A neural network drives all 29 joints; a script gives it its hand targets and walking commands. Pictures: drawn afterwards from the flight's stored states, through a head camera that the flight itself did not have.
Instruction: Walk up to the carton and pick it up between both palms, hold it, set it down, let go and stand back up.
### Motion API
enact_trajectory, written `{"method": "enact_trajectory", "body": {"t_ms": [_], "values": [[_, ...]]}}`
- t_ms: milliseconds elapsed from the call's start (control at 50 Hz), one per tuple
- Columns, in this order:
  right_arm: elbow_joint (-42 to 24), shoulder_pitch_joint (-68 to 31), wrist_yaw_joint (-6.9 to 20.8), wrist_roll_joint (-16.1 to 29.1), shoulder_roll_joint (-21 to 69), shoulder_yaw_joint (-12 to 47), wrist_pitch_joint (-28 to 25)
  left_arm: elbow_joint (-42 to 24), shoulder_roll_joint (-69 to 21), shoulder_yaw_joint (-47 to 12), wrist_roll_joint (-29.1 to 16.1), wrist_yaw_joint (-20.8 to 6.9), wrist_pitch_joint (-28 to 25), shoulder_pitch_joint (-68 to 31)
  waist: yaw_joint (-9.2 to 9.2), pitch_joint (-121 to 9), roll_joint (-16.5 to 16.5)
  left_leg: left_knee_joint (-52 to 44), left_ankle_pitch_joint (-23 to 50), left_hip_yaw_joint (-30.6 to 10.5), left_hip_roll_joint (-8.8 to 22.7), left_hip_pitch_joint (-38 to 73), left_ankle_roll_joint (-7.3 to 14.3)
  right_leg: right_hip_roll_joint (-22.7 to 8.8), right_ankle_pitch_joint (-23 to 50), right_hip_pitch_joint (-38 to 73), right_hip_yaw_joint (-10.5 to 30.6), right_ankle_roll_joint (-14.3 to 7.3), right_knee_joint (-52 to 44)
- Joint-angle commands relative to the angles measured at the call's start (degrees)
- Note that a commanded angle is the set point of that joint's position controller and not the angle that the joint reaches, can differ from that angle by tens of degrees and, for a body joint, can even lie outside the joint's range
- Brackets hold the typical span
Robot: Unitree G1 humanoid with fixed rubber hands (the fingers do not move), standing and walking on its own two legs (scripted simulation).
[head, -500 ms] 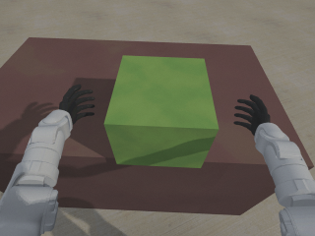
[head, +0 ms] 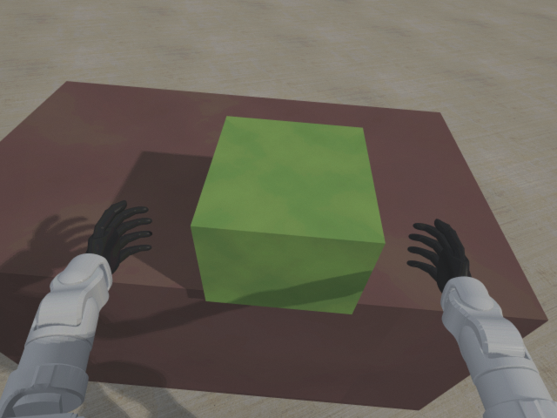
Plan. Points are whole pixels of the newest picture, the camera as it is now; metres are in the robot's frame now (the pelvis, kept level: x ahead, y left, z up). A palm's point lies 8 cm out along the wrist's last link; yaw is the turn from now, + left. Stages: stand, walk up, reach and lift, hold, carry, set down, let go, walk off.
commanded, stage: set down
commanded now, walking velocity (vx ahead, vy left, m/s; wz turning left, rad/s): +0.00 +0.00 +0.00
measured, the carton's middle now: (286, 211) +0.49 +0.02 +0.00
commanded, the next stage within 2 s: none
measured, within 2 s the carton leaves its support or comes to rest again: neither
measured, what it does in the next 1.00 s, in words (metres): stands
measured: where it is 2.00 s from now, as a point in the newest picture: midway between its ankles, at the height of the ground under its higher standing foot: outside the picture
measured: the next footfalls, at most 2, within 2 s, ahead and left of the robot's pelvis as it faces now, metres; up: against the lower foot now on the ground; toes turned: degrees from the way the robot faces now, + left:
none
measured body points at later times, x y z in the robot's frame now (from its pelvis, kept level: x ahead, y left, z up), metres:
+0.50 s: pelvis +0.00 +0.01 +0.00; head +0.00 +0.03 +0.45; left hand +0.26 +0.26 +0.00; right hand +0.25 -0.22 +0.01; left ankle +0.00 +0.11 -0.75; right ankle +0.00 -0.13 -0.75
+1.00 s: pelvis +0.01 +0.00 +0.00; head +0.00 +0.00 +0.45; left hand +0.21 +0.24 -0.02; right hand +0.20 -0.23 -0.01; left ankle +0.00 +0.11 -0.75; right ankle +0.00 -0.13 -0.75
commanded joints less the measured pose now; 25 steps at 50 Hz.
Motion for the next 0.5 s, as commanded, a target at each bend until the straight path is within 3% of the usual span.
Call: {"method": "enact_trajectory", "body": {"t_ms": [0,60,120,220,280,340,420,480], "values": [[-21.6,-9.8,2.0,-0.8,-10.3,-7.8,-8.9,-23.6,8.6,-1.3,-3.6,2.5,-11.7,-14.2,0.54,-21.1,9.2,4.0,24.2,0.1,-2.1,7.9,-3.3,1.3,5.6,1.5,2.0,-3.5,1.3],[-23.9,-7.4,4.2,-1.2,-10.7,-8.9,-12.8,-26.2,7.9,-4.0,-5.2,5.5,-17.3,-13.1,0.93,-23.8,8.8,6.2,23.0,-0.3,-1.1,8.2,-2.4,1.3,1.3,-3.6,0.9,-4.0,3.0],[-19.2,-4.0,5.9,-1.7,-10.4,-8.0,-14.3,-20.5,6.2,-5.5,-5.0,7.1,-19.3,-8.2,1.19,-20.8,6.1,7.4,17.9,-0.8,-0.4,6.2,-1.1,1.5,-2.5,-7.1,0.3,-3.4,4.2],[-9.1,1.6,5.5,-2.7,-9.0,-5.8,-12.1,-9.0,3.5,-4.6,-2.6,5.8,-15.3,0.3,0.74,-10.5,1.3,5.2,6.7,-1.2,-0.1,-0.9,0.7,2.0,-5.5,-5.3,0.3,-1.5,4.6],[-10.0,3.3,4.5,-3.2,-8.2,-5.2,-11.9,-8.5,2.7,-2.9,-1.2,4.4,-14.0,3.0,1.25,-8.3,0.1,3.5,5.4,-1.1,0.0,-2.9,1.0,2.3,-4.4,-2.3,0.9,-1.1,4.5],[-14.5,5.3,4.2,-2.9,-8.5,-5.9,-14.4,-13.5,2.7,-2.8,-0.4,3.9,-16.3,5.0,1.48,-11.7,2.1,3.8,11.1,-0.9,-0.1,0.1,0.1,2.4,-0.9,-0.8,1.3,-1.8,4.4],[-20.5,8.5,5.2,-1.1,-8.8,-6.0,-20.1,-21.1,3.4,-3.9,-0.5,5.3,-23.1,7.0,3.12,-16.9,5.9,6.0,20.1,-0.7,-0.3,4.3,-1.1,2.2,2.9,-0.9,1.6,-3.1,5.4],[-21.2,11.6,6.4,-0.1,-8.4,-5.2,-23.5,-22.5,2.5,-5.5,-0.9,6.7,-27.1,9.2,3.62,-16.4,7.1,7.3,20.7,-0.7,-0.4,5.1,-1.2,1.7,1.6,-3.0,1.6,-3.8,5.7]]}}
